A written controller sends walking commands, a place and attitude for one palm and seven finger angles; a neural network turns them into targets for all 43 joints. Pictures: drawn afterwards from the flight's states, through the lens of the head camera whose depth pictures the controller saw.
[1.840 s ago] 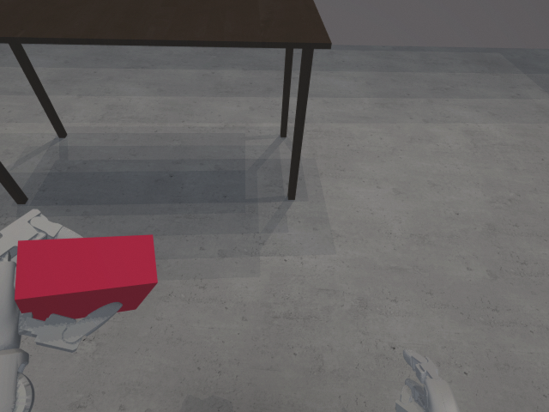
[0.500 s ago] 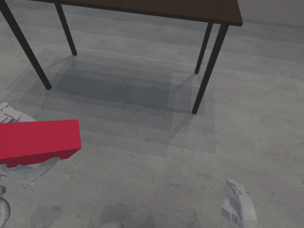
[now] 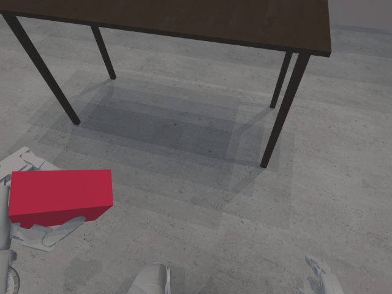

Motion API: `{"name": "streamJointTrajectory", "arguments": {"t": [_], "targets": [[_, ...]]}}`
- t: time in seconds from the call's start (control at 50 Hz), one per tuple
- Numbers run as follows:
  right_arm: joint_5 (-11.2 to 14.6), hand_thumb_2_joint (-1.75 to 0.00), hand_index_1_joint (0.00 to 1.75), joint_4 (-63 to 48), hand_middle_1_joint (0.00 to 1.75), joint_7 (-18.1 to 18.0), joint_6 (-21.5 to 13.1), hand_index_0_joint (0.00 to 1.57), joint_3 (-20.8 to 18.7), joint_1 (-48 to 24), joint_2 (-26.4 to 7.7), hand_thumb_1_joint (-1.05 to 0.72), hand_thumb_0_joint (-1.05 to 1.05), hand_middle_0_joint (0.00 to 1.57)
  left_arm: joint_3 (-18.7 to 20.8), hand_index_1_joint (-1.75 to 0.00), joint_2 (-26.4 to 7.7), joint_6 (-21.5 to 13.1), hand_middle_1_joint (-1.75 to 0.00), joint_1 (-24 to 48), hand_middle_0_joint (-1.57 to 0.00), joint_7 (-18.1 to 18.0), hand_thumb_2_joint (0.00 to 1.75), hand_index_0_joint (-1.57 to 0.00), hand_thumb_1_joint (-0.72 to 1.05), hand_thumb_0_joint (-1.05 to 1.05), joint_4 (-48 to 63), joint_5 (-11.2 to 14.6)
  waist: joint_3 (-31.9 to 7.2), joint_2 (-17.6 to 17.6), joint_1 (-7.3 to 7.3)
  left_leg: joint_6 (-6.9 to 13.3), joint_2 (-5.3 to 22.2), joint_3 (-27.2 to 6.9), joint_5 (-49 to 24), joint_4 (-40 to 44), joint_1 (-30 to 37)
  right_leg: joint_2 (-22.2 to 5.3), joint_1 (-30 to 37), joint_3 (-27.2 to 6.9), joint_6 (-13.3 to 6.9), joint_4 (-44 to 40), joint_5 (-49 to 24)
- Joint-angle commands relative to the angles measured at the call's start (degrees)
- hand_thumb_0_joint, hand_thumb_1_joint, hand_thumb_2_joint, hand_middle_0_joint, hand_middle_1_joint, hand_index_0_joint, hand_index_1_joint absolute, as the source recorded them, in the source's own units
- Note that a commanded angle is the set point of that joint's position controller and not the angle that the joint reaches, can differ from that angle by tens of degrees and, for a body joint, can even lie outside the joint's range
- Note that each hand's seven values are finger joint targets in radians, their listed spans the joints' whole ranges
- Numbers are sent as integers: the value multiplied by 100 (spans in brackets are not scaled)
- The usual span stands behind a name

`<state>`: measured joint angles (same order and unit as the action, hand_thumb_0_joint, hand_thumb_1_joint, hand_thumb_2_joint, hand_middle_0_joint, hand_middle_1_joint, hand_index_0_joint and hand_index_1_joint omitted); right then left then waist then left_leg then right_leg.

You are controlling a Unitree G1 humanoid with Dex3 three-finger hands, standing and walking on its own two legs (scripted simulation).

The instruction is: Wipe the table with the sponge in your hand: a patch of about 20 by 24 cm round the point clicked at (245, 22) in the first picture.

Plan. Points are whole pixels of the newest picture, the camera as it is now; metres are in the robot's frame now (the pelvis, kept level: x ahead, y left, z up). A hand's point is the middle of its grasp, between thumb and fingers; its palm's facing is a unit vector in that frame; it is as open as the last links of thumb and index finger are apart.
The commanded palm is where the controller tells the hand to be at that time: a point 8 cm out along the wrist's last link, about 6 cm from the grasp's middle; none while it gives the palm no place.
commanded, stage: walk to a spot facing it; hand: left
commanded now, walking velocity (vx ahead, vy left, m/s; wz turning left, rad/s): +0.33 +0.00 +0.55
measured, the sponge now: (75, 199) +0.23 +0.19 +0.14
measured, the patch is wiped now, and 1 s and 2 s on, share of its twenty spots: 0.00 0.00 0.00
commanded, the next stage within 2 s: none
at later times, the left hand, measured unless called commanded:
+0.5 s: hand (25, 139) +0.30 +0.26 +0.21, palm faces +0.53 -0.71 -0.46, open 9.6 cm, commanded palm +0.25 +0.30 +0.18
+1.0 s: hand (47, 138) +0.31 +0.24 +0.19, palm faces +0.69 -0.51 -0.51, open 9.6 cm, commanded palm +0.23 +0.26 +0.18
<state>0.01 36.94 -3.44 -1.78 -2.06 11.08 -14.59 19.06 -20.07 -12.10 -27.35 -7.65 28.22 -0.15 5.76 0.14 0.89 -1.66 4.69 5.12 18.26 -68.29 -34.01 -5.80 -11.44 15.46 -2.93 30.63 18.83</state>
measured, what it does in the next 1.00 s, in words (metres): walks ahead, turning left: left foot, then right foot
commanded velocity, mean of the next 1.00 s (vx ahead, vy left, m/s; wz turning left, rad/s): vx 0.14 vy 0.00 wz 0.59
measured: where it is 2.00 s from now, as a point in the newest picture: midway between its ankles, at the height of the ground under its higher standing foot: outside the picture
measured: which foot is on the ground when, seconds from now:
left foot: up 0.00-0.20, down 0.22-0.66, up 0.68-1.00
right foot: down 0.00-0.22, up 0.24-0.64, down 0.66-1.00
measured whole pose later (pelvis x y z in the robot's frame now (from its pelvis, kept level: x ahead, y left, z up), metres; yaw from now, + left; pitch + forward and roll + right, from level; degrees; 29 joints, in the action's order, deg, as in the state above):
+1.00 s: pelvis +0.23 -0.06 +0.00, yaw +29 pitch +1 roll +2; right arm 0.1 30.2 -5.4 -1.5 -3.4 9.8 -14.9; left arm 24.6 -25.5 -10.8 -31.1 -9.8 37.8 2.9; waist 4.8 -1.9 0.8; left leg -3.7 3.5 8.8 23.1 -42.1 -22.9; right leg -9.3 -15.0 17.9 -1.3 33.4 18.5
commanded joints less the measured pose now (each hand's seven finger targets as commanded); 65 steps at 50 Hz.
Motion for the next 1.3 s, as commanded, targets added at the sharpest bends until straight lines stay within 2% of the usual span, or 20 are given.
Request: {"name": "streamJointTrajectory", "arguments": {"t": [0.0, 0.1, 0.16, 0.18, 0.2, 0.22, 0.24, 0.4, 0.58, 0.6, 0.64, 0.66, 0.76, 0.92, 1.0, 1.02, 1.04, 1.06, 1.18, 1.28], "targets": [[-34, -90, 30, -1175, 30, 72, -269, 20, -105, -441, -142, -90, 0, 20, 1236, -160, -1308, -491, -160, -46, -120, -309, 130, -120, 10, 0, 1637, 130, -987, -590, -253, 53, 196, 335, -146, 1792, -202, -1543, 1315, -922, -448, -1041, -3330], [5, -90, 30, -1383, 30, 59, -241, 20, -156, -235, -104, -90, 0, 20, 1210, -160, -1094, -378, -160, -294, -120, -416, 130, -120, 10, 0, 1560, 183, -1159, -982, -314, 126, -115, 900, -115, 2953, 359, -1537, 1541, -668, -371, -521, -4114], [-9, -90, 30, -1371, 30, -42, -245, 20, -217, -7, -161, -90, 0, 20, 987, -160, -1070, -351, -160, 76, -120, -443, 130, -120, 10, 0, 1677, 199, -1733, -471, 95, 270, -669, 1246, -808, 3997, 2375, -1208, 706, -35, 73, 1575, -4243], [-16, -90, 30, -1380, 30, -71, -269, 20, -248, -26, -223, -90, 0, 20, 1014, -160, -1135, -438, -160, 260, -120, -451, 130, -120, 10, 0, 1790, 173, -2045, 173, 173, 523, -318, 506, -1135, 4114, 3556, -950, -208, -13, 295, 2826, -3178], [-45, -90, 30, -1410, 30, -62, -313, 20, -248, -204, -337, -90, 0, 20, 983, -160, -1086, -522, -160, 266, -120, -419, 130, -120, 10, 0, 1961, 210, -2092, 1675, 70, 1369, 1248, -1974, -2749, 4272, 4338, -53, -1683, -331, 595, 4330, 580], [6, -90, 30, -1459, 30, 29, -414, 20, -123, -124, -290, -90, 0, 20, 1086, -160, -1351, -562, -160, 481, -120, -418, 130, -120, 10, 0, 2106, 161, -2019, 1800, 7, 2070, 2214, -3945, -4061, 4491, 4516, 300, -2660, -1078, 569, 5122, 2064], [42, -90, 30, -1375, 30, 113, -479, 20, -127, -189, -348, -90, 0, 20, 1018, -160, -1496, -535, -160, 859, -120, -316, 130, -120, 10, 0, 1853, 56, -1405, 908, 113, 2040, 2175, -4114, -3686, 4648, 4057, 144, -3039, -1512, 496, 5304, 1873], [97, -90, 30, -1077, 30, 155, -631, 20, -147, -302, -240, -90, 0, 20, 1204, -160, -1057, -419, -160, -334, -120, -133, 130, -120, 10, 0, 2321, 338, -1309, 1490, -122, 1183, 946, -1429, -932, 5167, 1861, -74, -1892, -1067, 745, 3134, 81], [74, -90, 30, -883, 30, -104, -705, 20, -57, -282, -283, -90, 0, 20, 400, -160, -449, -103, -160, 797, -120, -25, 130, -120, 10, 0, 757, 190, -829, 1025, -182, 915, 697, -1316, -596, 4209, 1561, 535, -234, -473, 870, 12, 297], [99, -90, 30, -898, 30, -101, -700, 20, 3, -347, -204, -90, 0, 20, 356, -160, -497, -50, -160, 989, -120, -26, 130, -120, 10, 0, 770, 142, -884, 590, -221, 737, 474, -1153, -284, 3633, 1243, 259, 325, -702, 788, -777, -165], [84, -90, 30, -964, 30, -118, -637, 20, 11, -447, -69, -90, 0, 20, 731, -160, -1303, 119, -160, 1227, -120, -145, 130, -120, 10, 0, 901, 78, -1090, -2076, -283, 127, -652, -300, 2010, 320, -605, -2287, 1330, -3754, -161, -1520, -1422], [-26, -90, 30, -969, 30, -145, -657, 20, 68, -768, -185, -90, 0, 20, 667, -160, -1301, 122, -160, 1488, -120, -205, 130, -120, 10, 0, 1121, 148, -1036, -1446, -316, 38, -447, -753, 1719, -678, -682, -2695, 969, -3590, -391, -1453, -2064], [-14, -90, 30, -1089, 30, -144, -407, 20, -1, -899, -125, -90, 0, 20, 1125, -160, -1520, -143, -160, 395, -120, -218, 130, -120, 10, 0, 1940, 162, -1031, -650, -154, -263, -49, -400, 667, -533, -200, -1659, 747, -1273, -262, -862, -3454], [-29, -90, 30, -1500, 30, -163, -221, 20, -110, -448, -119, -90, 0, 20, 1389, -160, -1239, -50, -160, -536, -120, -406, 130, -120, 10, 0, 1638, 363, -1519, -1086, -297, -182, -115, 494, 602, 2639, 672, -1709, 1250, -814, -295, -336, -4467], [0, -90, 30, -1491, 30, -182, -138, 20, -173, -161, -189, -90, 0, 20, 1095, -160, -1049, -16, -160, -244, -120, -391, 130, -120, 10, 0, 1569, 411, -1828, -776, 103, -57, -449, 623, -698, 4273, 2190, -1425, 593, -385, 237, 1154, -4066], [-3, -90, 30, -1496, 30, -194, -163, 20, -186, -148, -288, -90, 0, 20, 985, -160, -1028, -60, -160, -153, -120, -375, 130, -120, 10, 0, 1695, 432, -1890, 51, 184, 270, 115, -117, -2158, 4486, 2966, -986, -281, -309, 522, 2164, -2507], [8, -90, 30, -1537, 30, -175, -274, 20, -236, -270, -499, -90, 0, 20, 820, -160, -1018, -181, -160, -85, -120, -317, 130, -120, 10, 0, 2072, 445, -1704, 1722, 27, 1104, 1666, -2411, -5323, 4510, 3567, -121, -1831, -500, 879, 3279, 1011], [-20, -90, 30, -1432, 30, -54, -372, 20, -148, -117, -415, -90, 0, 20, 950, -160, -1177, -282, -160, -66, -120, -242, 130, -120, 10, 0, 1924, 247, -1564, 1657, -55, 1671, 2155, -3243, -6582, 4398, 3736, 54, -2496, -1133, 776, 3813, 2371], [51, -90, 30, -1225, 30, 140, -664, 20, -159, -294, -413, -90, 0, 20, 881, -160, -1244, -219, -160, 83, -120, -174, 130, -120, 10, 0, 2839, 257, -1449, 1789, -85, 935, 909, -1476, -3538, 4592, 2438, 189, -1494, -1162, 827, 2691, 586], [58, -90, 30, -1120, 30, 138, -751, 20, -101, -204, -377, -90, 0, 20, 953, -160, -1051, -95, -160, -219, -120, -143, 130, -120, 10, 0, 2121, 419, -1277, 1641, -17, 919, 907, -1854, -1645, 5030, 1728, 466, -755, -1042, 859, 1831, 722]]}}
